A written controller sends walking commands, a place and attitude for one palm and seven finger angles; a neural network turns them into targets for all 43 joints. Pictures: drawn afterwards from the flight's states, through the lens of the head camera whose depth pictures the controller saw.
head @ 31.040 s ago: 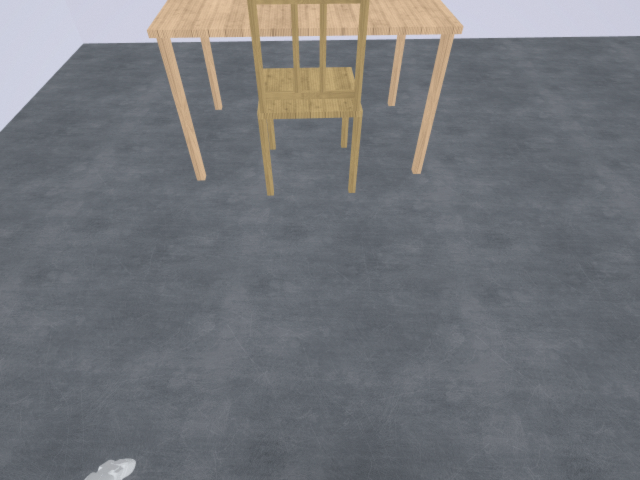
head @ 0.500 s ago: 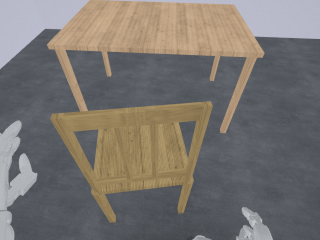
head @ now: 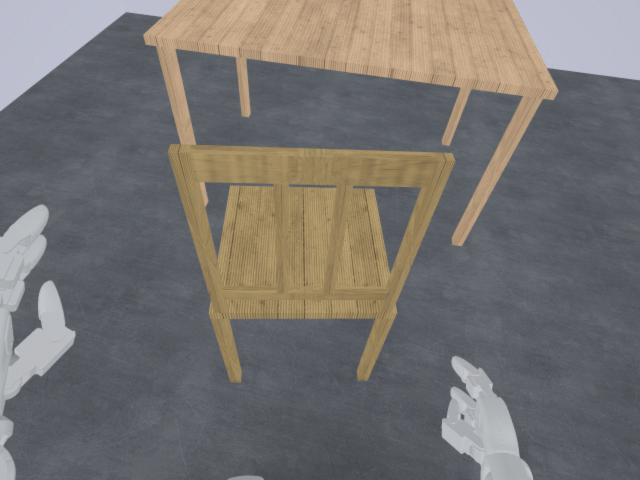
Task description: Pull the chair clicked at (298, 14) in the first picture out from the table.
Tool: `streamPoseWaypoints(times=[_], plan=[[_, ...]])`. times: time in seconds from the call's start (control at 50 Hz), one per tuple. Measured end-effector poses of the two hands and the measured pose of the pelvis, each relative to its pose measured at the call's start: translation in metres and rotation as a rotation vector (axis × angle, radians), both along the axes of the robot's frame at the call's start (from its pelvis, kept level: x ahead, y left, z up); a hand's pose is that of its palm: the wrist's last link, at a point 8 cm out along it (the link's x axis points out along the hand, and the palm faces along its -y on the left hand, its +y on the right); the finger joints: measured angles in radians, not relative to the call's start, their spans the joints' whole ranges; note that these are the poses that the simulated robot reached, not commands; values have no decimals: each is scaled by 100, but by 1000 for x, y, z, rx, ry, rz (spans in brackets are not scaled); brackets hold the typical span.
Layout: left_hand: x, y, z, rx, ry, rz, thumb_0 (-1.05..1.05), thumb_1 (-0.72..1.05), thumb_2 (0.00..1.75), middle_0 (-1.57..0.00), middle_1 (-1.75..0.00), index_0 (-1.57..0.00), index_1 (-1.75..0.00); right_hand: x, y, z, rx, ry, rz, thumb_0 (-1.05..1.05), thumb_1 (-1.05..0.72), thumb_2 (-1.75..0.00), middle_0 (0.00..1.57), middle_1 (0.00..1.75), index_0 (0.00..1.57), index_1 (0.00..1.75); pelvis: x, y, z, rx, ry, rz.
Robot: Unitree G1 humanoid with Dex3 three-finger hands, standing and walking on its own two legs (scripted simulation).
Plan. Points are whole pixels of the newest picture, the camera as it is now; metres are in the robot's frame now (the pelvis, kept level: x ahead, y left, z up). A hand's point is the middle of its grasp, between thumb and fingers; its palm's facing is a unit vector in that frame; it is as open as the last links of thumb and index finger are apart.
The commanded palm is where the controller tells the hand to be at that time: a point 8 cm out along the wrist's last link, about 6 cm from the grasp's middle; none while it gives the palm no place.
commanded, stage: stop stepping back and stand still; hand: left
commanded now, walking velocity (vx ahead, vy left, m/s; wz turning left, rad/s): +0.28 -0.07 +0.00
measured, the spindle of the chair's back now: (282, 243) +0.51 +0.10 -0.08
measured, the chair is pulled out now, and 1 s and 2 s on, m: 0.55 0.55 0.55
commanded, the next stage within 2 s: let the arm hang, fingers relaxed in 0.54 s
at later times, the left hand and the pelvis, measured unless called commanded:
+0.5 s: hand (12, 373) +0.16 +0.26 +0.17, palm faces +0.33 -0.81 -0.49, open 7.4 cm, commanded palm +0.11 +0.31 +0.19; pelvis -0.04 +0.01 +0.01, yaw -2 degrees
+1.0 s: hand out of the picture +0.01 +0.15 -0.16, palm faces +0.04 -0.99 -0.16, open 6.7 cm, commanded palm none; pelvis -0.05 -0.02 +0.01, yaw +1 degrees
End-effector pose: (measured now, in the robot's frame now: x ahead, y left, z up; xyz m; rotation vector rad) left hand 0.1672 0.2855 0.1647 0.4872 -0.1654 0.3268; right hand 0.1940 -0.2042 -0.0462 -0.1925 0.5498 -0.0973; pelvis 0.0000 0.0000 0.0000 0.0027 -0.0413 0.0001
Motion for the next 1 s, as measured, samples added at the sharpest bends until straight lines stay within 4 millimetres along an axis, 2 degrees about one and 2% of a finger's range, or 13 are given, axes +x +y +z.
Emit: streamPoseWaypoints(times=[0.08,0.18,0.3,0.38,0.48,0.58,0.64,0.68,0.76,0.82,0.86,0.9,1.0], plan=[[-27,-9,34,120,-100,-69,2,89,89,-21,-30,-21,-30,-33,-5,-7,-13,74,5,1,-90,-90,20,30,20,30,-14,-6,1,-36,-8,13],[-47,14,57,174,-155,44,2,89,89,-21,-30,-22,-30,-77,-21,-23,-41,200,-38,1,-90,-90,20,30,20,30,-28,-4,7,-41,18,5],[-43,40,23,57,-94,112,1,89,90,-20,-30,-21,-30,-123,-38,-35,-88,253,-151,2,-90,-90,20,30,20,30,-38,14,1,-34,11,-30],[-36,33,-3,-18,-4,78,2,89,90,-20,-30,-21,-30,-144,-33,-27,-69,236,-211,2,-91,-90,20,30,20,30,-41,18,7,-19,-8,-38],[-40,15,16,48,-21,-23,2,89,90,-21,-30,-21,-30,-147,-20,-21,-40,229,-183,2,-91,-90,20,30,20,30,-39,13,13,-23,28,-27],[-41,12,43,157,-76,-47,2,89,89,-21,-30,-21,-30,-131,-16,-24,-23,221,-126,2,-90,-90,20,30,20,30,-46,7,15,-28,38,-37],[-39,14,46,158,-52,-9,2,89,89,-21,-30,-21,-30,-118,-18,-25,5,196,-119,2,-90,-90,20,30,20,30,-45,4,16,-22,41,-43],[-33,16,19,134,56,15,1,89,90,-20,-30,-21,-30,-110,-22,-34,30,199,-87,2,-90,-90,20,30,20,30,-46,3,14,-23,58,-25],[-34,7,-107,-136,481,101,1,90,90,-19,-30,-20,-30,-111,-30,-58,47,302,-52,1,-91,-90,20,30,20,30,-48,0,6,-26,54,-1],[-66,-30,-205,-327,820,103,1,91,90,-19,-30,-19,-30,-127,-35,-66,29,387,-53,1,-91,-90,20,30,20,30,-47,-5,1,-22,32,9],[-98,-63,-256,-428,1026,71,1,91,90,-19,-30,-19,-30,-143,-38,-66,8,448,-67,1,-91,-90,20,30,20,30,-47,-9,-1,-18,18,8],[-133,-94,-289,-516,1194,44,1,92,90,-19,-30,-19,-30,-162,-42,-65,-15,514,-85,1,-91,-90,20,30,20,30,-47,-13,0,-18,13,4],[-172,-81,-299,-524,1292,140,-6,104,89,-21,-30,-21,-30,-209,-49,-65,-45,697,-101,1,-91,-90,20,30,20,30,-52,-21,7,-26,26,10]])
